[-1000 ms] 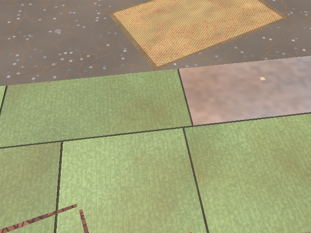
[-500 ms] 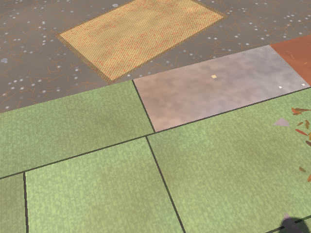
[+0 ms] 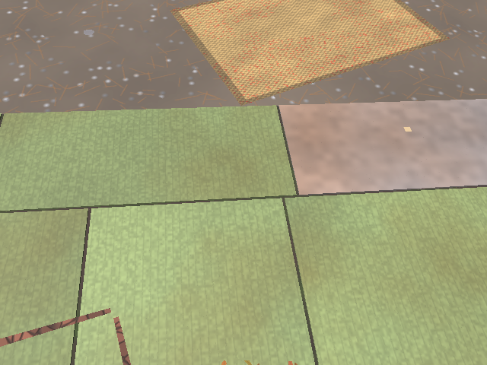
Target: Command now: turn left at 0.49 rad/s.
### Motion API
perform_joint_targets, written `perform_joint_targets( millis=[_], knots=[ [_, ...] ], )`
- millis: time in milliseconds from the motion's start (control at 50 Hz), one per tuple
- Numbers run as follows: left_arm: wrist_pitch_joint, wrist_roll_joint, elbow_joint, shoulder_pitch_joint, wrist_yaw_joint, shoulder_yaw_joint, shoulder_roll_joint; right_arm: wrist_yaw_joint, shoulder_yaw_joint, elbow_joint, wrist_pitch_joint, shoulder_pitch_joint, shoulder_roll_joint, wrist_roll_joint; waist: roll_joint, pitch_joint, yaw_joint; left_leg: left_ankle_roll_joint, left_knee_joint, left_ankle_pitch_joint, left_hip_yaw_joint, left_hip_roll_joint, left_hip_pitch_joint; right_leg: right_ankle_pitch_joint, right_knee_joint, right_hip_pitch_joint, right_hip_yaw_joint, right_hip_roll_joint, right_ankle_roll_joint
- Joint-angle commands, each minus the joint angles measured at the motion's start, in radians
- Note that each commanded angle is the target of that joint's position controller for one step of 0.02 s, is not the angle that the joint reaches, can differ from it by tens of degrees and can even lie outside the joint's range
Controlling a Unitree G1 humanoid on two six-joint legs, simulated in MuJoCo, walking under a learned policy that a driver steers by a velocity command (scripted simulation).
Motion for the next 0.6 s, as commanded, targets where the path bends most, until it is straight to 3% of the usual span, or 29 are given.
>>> perform_joint_targets(
  millis=[20, 60, 80, 160, 380, 460, 520, 580, 600],
  knots=[
    [-0.013, -0.011, -0.107, -0.074, 0.013, 0.018, 0.094, 0.007, -0.05, -0.087, -0.053, 0.07, -0.25, -0.044, 0.17, -0.157, -0.044, 0.3, -0.337, 0.599, -0.57, 0.377, 0.257, -0.178, 0.447, -0.328, 0.148, 0.073, 0.007],
    [-0.012, -0.007, -0.071, -0.056, 0.025, 0.034, 0.119, -0.009, -0.038, -0.097, -0.06, -0.014, -0.188, 0.0, 0.098, -0.099, -0.007, 0.186, -0.329, 0.407, -0.444, 0.273, 0.243, 0.008, 0.392, -0.351, 0.162, 0.029, -0.004],
    [-0.011, -0.004, -0.065, -0.045, 0.028, 0.037, 0.121, -0.019, -0.03, -0.102, -0.056, -0.028, -0.167, 0.012, 0.118, -0.094, 0.004, 0.161, -0.335, 0.409, -0.408, 0.24, 0.222, 0.066, 0.365, -0.322, 0.168, 0.025, 0.002],
    [-0.022, -0.012, -0.054, -0.024, 0.019, 0.034, 0.087, -0.04, -0.026, -0.116, -0.047, 0.018, -0.151, 0.008, 0.129, -0.139, -0.001, 0.152, -0.337, 0.491, -0.375, 0.199, 0.283, 0.171, 0.333, -0.3, 0.168, 0.059, 0.029],
    [-0.052, -0.01, -0.058, -0.067, 0.009, 0.034, 0.081, -0.056, -0.037, -0.155, -0.02, 0.015, -0.174, 0.005, 0.167, -0.099, -0.022, 0.162, -0.323, 0.31, -0.506, 0.158, 0.253, 0.193, 0.053, -0.273, 0.21, 0.079, 0.069],
    [-0.08, -0.02, -0.062, -0.09, -0.017, 0.026, 0.081, -0.052, -0.03, -0.159, -0.023, 0.022, -0.159, 0.008, 0.191, -0.092, -0.049, 0.185, -0.374, -0.09, -0.57, 0.141, 0.211, 0.206, -0.089, -0.213, 0.188, 0.077, 0.047],
    [-0.114, -0.025, -0.061, -0.087, -0.04, 0.016, 0.077, -0.044, -0.019, -0.149, -0.03, 0.037, -0.145, 0.003, 0.195, -0.081, -0.059, 0.19, -0.371, -0.119, -0.583, 0.136, 0.169, 0.202, -0.195, -0.099, 0.153, 0.081, 0.013],
    [-0.146, -0.026, -0.023, 0.003, -0.052, 0.012, 0.065, -0.036, -0.003, -0.143, -0.039, 0.029, -0.117, 0.003, 0.164, -0.066, 0.003, 0.157, -0.325, -0.13, -0.57, 0.096, 0.076, 0.319, -0.389, 0.116, 0.106, 0.087, -0.04],
    [-0.152, -0.021, -0.008, 0.052, -0.048, 0.015, 0.077, -0.035, 0.008, -0.141, -0.047, 0.036, -0.086, -0.001, 0.137, -0.079, 0.027, 0.127, -0.266, -0.133, -0.541, 0.066, 0.023, 0.315, -0.414, 0.219, 0.138, 0.053, -0.063]
  ],
)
